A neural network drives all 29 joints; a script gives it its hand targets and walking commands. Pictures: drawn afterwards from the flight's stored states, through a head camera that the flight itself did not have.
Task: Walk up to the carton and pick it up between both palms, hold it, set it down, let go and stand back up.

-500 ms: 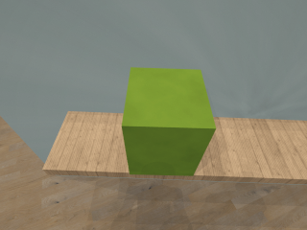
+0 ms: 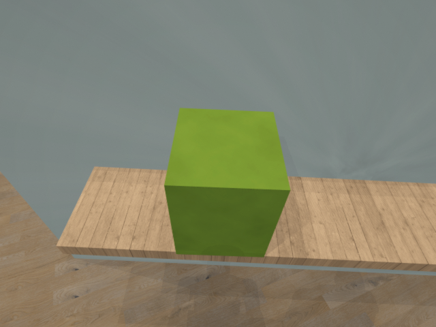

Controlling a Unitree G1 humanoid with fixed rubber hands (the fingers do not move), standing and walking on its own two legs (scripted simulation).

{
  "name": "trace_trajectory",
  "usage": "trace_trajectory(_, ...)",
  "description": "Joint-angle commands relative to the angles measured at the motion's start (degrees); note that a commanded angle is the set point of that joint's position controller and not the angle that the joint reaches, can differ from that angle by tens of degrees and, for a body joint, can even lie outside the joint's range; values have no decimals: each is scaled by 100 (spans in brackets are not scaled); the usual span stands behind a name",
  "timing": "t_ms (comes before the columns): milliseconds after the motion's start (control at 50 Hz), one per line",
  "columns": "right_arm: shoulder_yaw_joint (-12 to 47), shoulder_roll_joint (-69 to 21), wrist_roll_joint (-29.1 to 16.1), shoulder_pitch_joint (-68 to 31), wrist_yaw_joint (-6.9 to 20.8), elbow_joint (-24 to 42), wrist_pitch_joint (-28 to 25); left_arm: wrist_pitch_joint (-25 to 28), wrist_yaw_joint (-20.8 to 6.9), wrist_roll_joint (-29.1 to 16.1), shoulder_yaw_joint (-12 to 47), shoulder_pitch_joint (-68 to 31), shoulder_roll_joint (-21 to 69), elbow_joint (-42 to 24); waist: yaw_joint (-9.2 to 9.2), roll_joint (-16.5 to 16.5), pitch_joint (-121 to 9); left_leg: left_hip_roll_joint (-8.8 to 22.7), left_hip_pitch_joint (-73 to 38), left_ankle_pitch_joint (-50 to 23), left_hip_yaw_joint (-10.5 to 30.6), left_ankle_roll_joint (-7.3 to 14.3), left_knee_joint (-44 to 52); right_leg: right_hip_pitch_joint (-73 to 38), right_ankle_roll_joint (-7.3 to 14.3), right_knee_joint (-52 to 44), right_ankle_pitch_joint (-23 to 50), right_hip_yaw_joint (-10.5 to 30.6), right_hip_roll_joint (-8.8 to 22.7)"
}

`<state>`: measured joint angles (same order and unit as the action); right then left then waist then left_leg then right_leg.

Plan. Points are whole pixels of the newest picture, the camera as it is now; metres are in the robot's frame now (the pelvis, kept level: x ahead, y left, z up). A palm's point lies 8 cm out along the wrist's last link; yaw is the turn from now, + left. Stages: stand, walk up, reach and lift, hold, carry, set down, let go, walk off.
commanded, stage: walk up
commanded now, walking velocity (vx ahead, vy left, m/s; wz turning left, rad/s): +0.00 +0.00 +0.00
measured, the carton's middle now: (223, 185) +0.42 +0.01 +0.02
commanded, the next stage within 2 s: stand in 1.66 s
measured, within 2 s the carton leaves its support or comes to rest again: neither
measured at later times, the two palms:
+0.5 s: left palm out of the picture -0.03 +0.17 -0.15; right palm out of the picture -0.03 -0.21 -0.15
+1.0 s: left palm out of the picture -0.04 +0.15 -0.16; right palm out of the picture -0.03 -0.23 -0.16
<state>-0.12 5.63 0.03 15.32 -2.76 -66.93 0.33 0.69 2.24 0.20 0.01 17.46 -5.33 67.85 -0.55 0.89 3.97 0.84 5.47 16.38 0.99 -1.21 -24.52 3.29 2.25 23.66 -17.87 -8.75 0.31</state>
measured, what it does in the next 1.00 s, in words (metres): stands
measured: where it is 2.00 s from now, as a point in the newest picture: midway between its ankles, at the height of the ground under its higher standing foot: outside the picture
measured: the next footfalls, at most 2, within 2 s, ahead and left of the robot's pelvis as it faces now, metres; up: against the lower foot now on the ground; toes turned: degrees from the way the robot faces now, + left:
none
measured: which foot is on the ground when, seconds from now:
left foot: down 0.00-1.00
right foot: down 0.00-1.00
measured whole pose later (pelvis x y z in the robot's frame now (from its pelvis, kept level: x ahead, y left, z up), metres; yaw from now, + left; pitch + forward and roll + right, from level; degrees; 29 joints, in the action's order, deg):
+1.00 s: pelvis +0.00 -0.04 -0.01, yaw +0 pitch -2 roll +0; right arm 0.5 4.7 0.1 15.5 -3.3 -69.6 1.1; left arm 1.3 2.6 0.6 -0.7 19.9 -5.0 66.8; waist -0.6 0.6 3.3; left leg 4.5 6.6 18.2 1.7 -4.7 -27.1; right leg 4.1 5.6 25.2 -19.5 -9.3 -3.3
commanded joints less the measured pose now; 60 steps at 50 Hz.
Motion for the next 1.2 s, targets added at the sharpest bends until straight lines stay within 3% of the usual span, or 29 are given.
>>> trace_trajectory(0, -48, 459, 2, 415, -17, 122, -80, 69, 33, -1, -75, 527, -501, -65, 15, -83, 230, 428, 472, -1611, 304, 237, 408, 20, -2, -554, 1994, 714, 707)
trace_trajectory(880, 25, 265, 13, 516, -67, -171, 21, 97, 67, 37, -137, 937, -468, -122, -6, -45, 322, 467, 599, -1134, -1, 35, 7, 153, 28, -491, 3004, 844, 778)
trace_trajectory(1180, 33, 242, 15, 491, -70, -242, 44, 79, 76, 44, -163, 994, -475, -111, -23, -77, 357, 482, 619, -1072, -43, 1, -29, 177, -4, -510, 3034, 856, 785)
